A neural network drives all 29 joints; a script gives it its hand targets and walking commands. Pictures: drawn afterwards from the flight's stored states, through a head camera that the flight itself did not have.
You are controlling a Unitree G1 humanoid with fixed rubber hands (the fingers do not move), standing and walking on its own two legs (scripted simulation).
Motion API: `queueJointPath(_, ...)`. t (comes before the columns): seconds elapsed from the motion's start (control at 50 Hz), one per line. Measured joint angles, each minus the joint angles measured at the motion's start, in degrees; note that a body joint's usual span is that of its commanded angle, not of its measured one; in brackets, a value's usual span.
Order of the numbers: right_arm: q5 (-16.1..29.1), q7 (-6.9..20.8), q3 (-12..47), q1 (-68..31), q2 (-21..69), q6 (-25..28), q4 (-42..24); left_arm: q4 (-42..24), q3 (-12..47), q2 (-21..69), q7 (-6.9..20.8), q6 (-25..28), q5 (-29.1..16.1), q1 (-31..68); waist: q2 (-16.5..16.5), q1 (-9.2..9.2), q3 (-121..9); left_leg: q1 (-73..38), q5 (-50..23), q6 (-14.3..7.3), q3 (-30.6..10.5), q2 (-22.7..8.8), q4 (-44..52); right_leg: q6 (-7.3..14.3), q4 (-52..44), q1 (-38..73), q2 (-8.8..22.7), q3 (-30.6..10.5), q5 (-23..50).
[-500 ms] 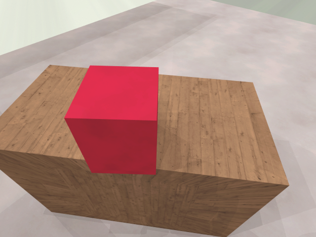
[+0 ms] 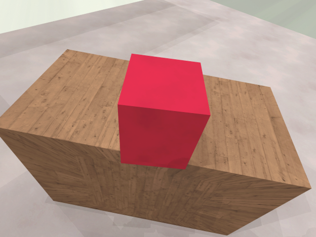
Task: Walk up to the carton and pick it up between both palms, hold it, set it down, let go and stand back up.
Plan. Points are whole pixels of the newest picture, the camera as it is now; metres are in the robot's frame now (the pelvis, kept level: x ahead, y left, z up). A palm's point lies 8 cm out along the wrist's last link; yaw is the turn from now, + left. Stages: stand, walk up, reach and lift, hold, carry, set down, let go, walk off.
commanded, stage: walk up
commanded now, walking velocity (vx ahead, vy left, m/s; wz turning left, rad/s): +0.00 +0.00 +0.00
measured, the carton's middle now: (159, 114) +0.45 +0.01 +0.06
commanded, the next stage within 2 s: stand in 0.66 s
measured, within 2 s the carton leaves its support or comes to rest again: neither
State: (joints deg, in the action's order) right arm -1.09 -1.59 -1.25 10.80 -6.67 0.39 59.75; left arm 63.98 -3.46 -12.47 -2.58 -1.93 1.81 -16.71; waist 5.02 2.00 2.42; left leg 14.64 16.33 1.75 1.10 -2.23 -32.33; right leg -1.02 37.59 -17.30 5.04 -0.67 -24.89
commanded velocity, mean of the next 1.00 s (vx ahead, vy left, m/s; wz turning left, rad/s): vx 0.00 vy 0.00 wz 0.00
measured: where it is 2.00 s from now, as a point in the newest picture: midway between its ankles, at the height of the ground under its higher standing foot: outside the picture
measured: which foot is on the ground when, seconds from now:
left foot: down 0.00-1.00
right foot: up 0.00-0.24, down 0.26-1.00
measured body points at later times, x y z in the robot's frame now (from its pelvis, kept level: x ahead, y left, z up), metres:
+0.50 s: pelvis +0.01 +0.02 +0.01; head +0.02 +0.01 +0.46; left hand +0.01 +0.23 -0.15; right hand +0.01 -0.19 -0.15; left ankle +0.01 +0.13 -0.73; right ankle -0.03 -0.08 -0.73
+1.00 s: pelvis +0.02 +0.01 +0.01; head +0.03 +0.00 +0.46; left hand -0.01 +0.21 -0.15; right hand +0.00 -0.19 -0.16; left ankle +0.01 +0.13 -0.73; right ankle -0.03 -0.08 -0.73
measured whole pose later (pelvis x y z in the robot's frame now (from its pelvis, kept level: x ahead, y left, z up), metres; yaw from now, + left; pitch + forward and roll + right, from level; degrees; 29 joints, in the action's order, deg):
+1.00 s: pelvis +0.02 +0.01 +0.01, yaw +0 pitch -2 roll +0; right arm -0.4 -2.3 0.0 15.7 -5.8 0.2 68.2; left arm 67.9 0.4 -5.6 -2.4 1.4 0.4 -17.3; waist -0.8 -0.4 3.1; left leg 7.6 13.5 0.7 1.5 -1.3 -23.2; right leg 2.3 21.0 -2.8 -1.6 2.8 -16.2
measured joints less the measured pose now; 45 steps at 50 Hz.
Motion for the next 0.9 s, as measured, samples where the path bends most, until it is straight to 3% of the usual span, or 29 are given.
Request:
queueJointPath(0.06, -1.0, -0.6, 0.0, 2.4, 0.8, -0.8, 0.4, -1.0, 0.3, 0.2, 1.0, -1.0, -1.1, 0.6, -0.4, -1.11, -1.7, -1.6, -0.9, -0.9, -1.2, -0.5, 2.7, 1.1, 5.3, 0.2, -2.6, 0.9, -2.1)
queueJointPath(0.14, 0.0, -0.3, 0.8, 2.5, 0.6, -0.2, 0.7, -1.5, 0.7, 1.3, 1.5, -0.3, -0.5, 1.8, 0.2, -0.14, -1.2, -3.1, -2.7, -1.9, 0.9, 0.9, 6.3, 1.2, 8.0, -0.2, -3.2, 0.4, 0.4)
queueJointPath(0.24, -0.2, -1.0, 1.0, 1.9, 0.4, 0.4, 1.2, -0.6, 1.7, 3.0, 0.8, 0.5, -1.5, 2.2, -0.7, -0.86, 0.1, -1.8, -2.2, -3.0, 2.7, 3.7, 5.1, 1.4, -4.0, 5.2, -3.4, 0.8, 2.6)
queueJointPath(0.3, 0.6, -1.1, 0.1, 1.7, -1.8, -0.1, 2.4, 0.8, 2.5, 5.5, 0.2, 1.8, -1.5, 2.4, -6.6, -1.76, 1.2, -2.0, -1.3, -2.9, 1.3, 2.0, 3.6, 2.1, -11.3, 9.4, -5.4, 2.6, 8.1)
queueJointPath(0.34, 1.2, -1.1, 0.0, 2.5, -2.2, -0.3, 2.8, 1.4, 2.9, 6.0, 0.2, 2.3, -1.4, 1.3, -7.9, -2.39, 0.3, -3.2, -2.1, -2.6, 1.3, 2.1, 5.6, 1.9, -12.8, 10.3, -5.3, 2.7, 8.4)
queueJointPath(0.44, 0.9, -0.2, 0.1, 3.7, -2.0, -0.4, 4.3, 2.6, 3.3, 6.1, 0.1, 2.4, -1.0, 1.1, -7.7, -3.5, 0.1, -5.8, -3.3, -2.5, 1.0, 2.0, 8.5, 2.0, -15.6, 13.0, -5.5, 2.9, 9.1)
queueJointPath(0.62, 0.5, -0.3, 1.0, 5.5, -0.1, -0.4, 7.1, 2.6, 3.3, 5.8, 0.2, 2.7, -1.4, 1.7, -4.4, -2.58, 0.7, -7.0, -3.8, -1.6, 0.7, 1.4, 9.8, 2.9, -16.6, 14.1, -6.1, 3.2, 9.4)
queueJointPath(0.9, 0.7, -0.7, 1.2, 5.2, 0.5, -0.2, 8.4, 3.8, 3.8, 6.8, 0.3, 3.2, -1.4, -0.3, -5.8, -2.35, 1.0, -6.9, -3.2, -1.3, 0.5, 1.1, 9.3, 3.1, -16.7, 14.3, -6.5, 3.4, 9.1)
